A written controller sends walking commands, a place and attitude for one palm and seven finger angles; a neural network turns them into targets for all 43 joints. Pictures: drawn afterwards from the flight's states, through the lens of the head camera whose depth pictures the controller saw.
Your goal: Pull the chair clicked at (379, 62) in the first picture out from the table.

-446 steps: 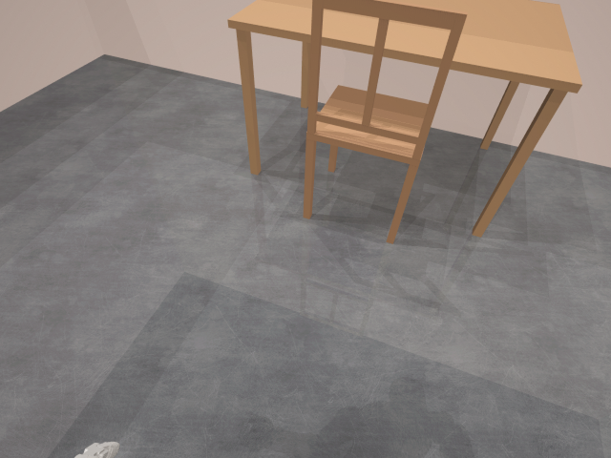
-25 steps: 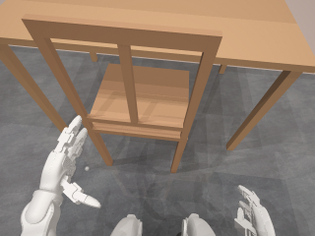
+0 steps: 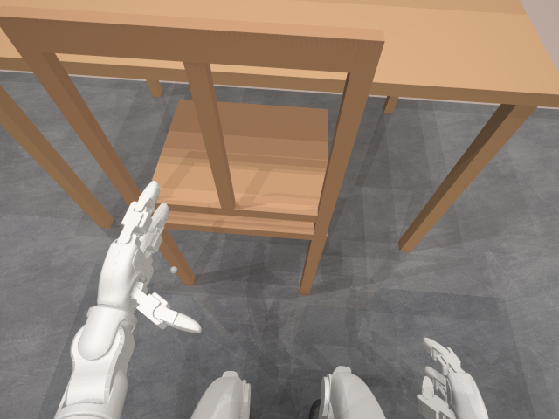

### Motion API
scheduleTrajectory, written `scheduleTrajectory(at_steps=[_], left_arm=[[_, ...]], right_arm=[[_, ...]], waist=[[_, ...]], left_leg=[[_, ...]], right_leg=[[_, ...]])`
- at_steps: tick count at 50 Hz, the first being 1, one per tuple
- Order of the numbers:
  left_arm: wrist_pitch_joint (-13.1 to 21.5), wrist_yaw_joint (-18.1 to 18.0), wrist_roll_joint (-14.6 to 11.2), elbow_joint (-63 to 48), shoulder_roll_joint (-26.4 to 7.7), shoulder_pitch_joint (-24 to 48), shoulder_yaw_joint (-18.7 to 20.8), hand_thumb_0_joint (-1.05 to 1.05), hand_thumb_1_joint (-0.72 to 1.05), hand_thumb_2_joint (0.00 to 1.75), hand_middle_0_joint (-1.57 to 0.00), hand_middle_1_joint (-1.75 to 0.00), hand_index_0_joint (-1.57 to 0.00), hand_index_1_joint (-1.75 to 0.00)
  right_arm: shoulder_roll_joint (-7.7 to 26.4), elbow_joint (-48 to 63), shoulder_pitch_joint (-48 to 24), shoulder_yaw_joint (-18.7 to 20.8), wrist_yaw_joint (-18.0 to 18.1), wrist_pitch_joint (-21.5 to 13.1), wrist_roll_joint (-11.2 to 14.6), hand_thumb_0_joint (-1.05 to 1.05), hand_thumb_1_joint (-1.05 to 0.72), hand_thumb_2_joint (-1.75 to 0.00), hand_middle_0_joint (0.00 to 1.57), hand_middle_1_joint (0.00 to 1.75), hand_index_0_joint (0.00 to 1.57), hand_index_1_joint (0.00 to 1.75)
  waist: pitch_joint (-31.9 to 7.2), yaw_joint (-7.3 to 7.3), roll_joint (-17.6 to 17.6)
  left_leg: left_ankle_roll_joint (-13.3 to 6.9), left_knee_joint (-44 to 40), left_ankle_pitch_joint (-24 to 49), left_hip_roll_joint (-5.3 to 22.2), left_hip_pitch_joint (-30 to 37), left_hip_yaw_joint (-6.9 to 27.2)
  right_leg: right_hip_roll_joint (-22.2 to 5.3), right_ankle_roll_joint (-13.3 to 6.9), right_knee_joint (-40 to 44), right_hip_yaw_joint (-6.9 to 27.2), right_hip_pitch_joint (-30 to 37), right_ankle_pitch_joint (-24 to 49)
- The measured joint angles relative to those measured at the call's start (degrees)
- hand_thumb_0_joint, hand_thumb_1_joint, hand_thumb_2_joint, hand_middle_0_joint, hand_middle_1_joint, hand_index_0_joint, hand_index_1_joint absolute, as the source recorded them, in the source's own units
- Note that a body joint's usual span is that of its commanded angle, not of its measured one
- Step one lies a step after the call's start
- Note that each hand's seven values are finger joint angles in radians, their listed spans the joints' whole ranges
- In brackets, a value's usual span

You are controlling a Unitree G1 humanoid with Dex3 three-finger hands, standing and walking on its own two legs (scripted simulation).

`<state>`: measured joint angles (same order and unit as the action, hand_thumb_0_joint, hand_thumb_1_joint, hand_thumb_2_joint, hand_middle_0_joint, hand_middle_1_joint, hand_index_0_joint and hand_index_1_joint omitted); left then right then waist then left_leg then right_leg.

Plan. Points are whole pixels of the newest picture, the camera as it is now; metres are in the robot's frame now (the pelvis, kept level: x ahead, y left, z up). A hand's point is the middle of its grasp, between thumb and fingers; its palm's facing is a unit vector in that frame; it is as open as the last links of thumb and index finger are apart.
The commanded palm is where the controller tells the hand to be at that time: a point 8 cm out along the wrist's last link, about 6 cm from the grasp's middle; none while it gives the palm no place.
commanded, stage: aim the fingers beside a spindle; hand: left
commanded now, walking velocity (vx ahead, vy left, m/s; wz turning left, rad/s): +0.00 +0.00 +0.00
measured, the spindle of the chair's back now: (216, 150) +0.51 +0.12 +0.03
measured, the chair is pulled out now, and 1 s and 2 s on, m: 0.00 0.00 0.00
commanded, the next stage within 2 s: push the fingers through the gap in 1.24 s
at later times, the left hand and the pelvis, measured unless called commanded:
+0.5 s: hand (208, 250) +0.34 +0.12 +0.01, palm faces -0.10 -0.99 -0.03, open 16.9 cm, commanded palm +0.33 +0.17 +0.01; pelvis +0.00 -0.01 -0.02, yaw +0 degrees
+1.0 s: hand (216, 246) +0.36 +0.11 +0.00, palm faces -0.09 -1.00 -0.04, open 16.9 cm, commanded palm +0.34 +0.16 +0.00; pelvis -0.01 -0.01 -0.02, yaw +0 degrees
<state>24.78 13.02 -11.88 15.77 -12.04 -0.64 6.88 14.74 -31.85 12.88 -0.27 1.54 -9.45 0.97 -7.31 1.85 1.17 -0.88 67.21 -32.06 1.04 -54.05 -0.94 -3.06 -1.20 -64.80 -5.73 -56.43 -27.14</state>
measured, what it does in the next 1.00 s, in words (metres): stands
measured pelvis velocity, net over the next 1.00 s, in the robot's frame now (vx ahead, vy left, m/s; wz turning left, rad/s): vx -0.01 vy -0.01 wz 0.00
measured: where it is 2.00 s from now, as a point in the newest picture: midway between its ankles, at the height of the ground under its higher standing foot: outside the picture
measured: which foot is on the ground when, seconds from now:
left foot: down 0.00-1.00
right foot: down 0.00-1.00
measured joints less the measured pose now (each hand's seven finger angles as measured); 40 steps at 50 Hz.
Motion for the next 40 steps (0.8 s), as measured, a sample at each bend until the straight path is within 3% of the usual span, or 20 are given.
scheduleTrajectory(at_steps=[33,40], left_arm=[[2.4,-7.2,4.8,12.1,3.1,14.2,-3.9,-0.02,-0.5,0.3,-0.06,-0.08,-0.06,-0.08],[3.0,-8.1,5.3,12.7,2.9,15.2,-2.5,-0.02,-0.5,0.3,-0.06,-0.08,-0.06,-0.08]], right_arm=[[-0.2,-1.1,-0.3,0.4,-1.7,5.1,-0.8,0.01,-0.91,-0.89,0.2,0.3,0.2,0.3],[-0.6,-0.8,-0.3,0.4,-2.0,6.3,-0.9,0.01,-0.91,-0.89,0.2,0.3,0.2,0.3]], waist=[[-1.0,1.05,-0.1],[-0.9,1.52,-0.2]], left_leg=[[0.3,5.1,-1.2,0.0,-7.2,-0.3],[0.3,5.6,-1.4,0.2,-7.8,-0.8]], right_leg=[[-0.3,-0.6,-5.8,0.5,-7.8,-1.5],[0.0,-0.6,-6.4,1.0,-8.7,-1.4]])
